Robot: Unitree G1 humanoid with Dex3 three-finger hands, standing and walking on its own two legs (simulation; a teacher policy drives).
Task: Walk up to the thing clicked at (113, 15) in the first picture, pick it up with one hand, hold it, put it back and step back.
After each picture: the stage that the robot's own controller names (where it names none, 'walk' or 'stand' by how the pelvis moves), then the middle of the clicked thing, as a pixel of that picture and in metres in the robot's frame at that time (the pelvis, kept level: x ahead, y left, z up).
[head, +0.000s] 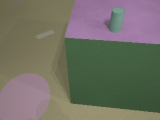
stand; (116, 20) +0.74 -0.16 +0.03
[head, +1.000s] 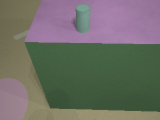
walk; (83, 19) +0.67 +0.04 +0.07
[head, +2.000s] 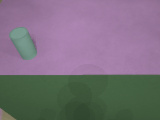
stand; (24, 44) +0.48 +0.26 +0.06
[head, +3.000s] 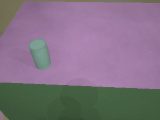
stand; (40, 54) +0.48 +0.20 +0.04
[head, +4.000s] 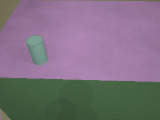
stand; (37, 50) +0.51 +0.21 +0.03
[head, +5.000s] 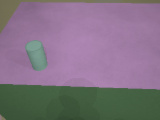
stand; (37, 56) +0.48 +0.21 +0.03
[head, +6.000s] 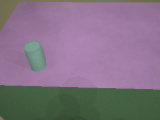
stand; (35, 56) +0.47 +0.22 +0.03
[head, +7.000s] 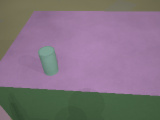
rise first; (49, 61) +0.47 +0.19 +0.03
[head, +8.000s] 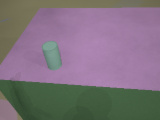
go down; (52, 56) +0.50 +0.19 +0.04
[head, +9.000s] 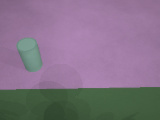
go down; (30, 55) +0.46 +0.18 +0.05
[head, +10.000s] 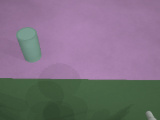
close in; (30, 45) +0.49 +0.18 +0.06
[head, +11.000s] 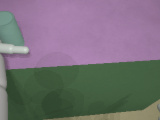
close; (9, 32) +0.50 +0.20 +0.10
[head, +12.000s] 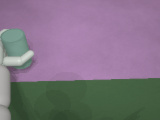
lift; (17, 49) +0.43 +0.20 +0.13
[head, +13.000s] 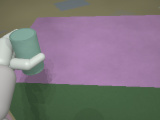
lift; (28, 52) +0.32 +0.17 +0.24
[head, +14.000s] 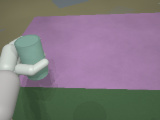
hold; (33, 58) +0.33 +0.16 +0.21
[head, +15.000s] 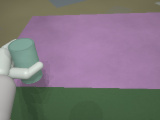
hold; (26, 61) +0.32 +0.18 +0.20
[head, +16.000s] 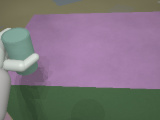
hold; (21, 52) +0.32 +0.19 +0.23
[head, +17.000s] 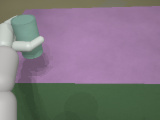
crouch; (28, 37) +0.40 +0.18 +0.22
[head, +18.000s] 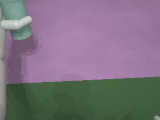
lower; (16, 18) +0.49 +0.18 +0.21
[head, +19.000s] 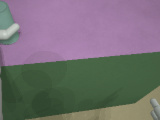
lower; (2, 23) +0.52 +0.19 +0.11
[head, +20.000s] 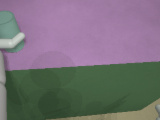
lower; (8, 32) +0.50 +0.19 +0.10
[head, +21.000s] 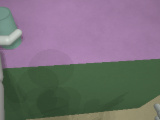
lower; (5, 29) +0.50 +0.20 +0.10
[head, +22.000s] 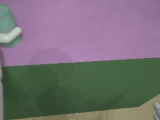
lower; (4, 27) +0.51 +0.20 +0.10
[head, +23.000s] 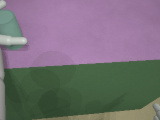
open; (9, 31) +0.50 +0.19 +0.09
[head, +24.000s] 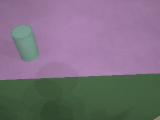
sink last; (26, 44) +0.48 +0.18 +0.08
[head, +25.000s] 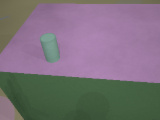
stand; (50, 48) +0.52 +0.19 +0.07
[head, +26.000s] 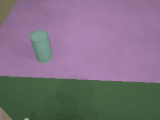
stand; (42, 47) +0.49 +0.18 +0.07
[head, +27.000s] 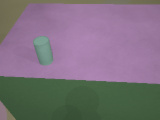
stand; (43, 51) +0.52 +0.20 +0.04
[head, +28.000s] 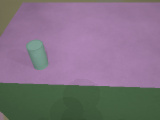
stand; (38, 55) +0.49 +0.21 +0.03
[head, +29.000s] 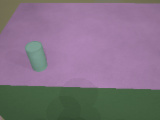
stand; (37, 56) +0.48 +0.21 +0.03
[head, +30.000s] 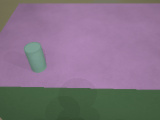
stand; (36, 57) +0.47 +0.21 +0.03
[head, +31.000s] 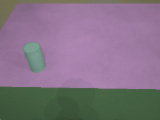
stand; (35, 57) +0.47 +0.22 +0.03
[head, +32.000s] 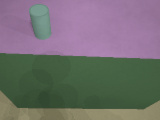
walk; (41, 22) +0.55 +0.16 +0.05
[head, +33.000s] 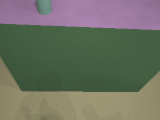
walk; (43, 0) +0.71 +0.22 +0.05
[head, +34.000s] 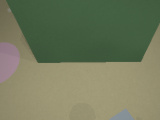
walk; out of the picture +1.04 +0.27 +0.06
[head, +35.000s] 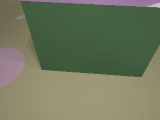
stand; out of the picture +1.07 +0.17 +0.04
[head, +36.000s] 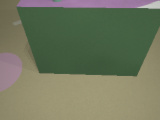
stand; out of the picture +1.10 +0.20 +0.03
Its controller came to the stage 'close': yes
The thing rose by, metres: 0.20
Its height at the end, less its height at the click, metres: +0.00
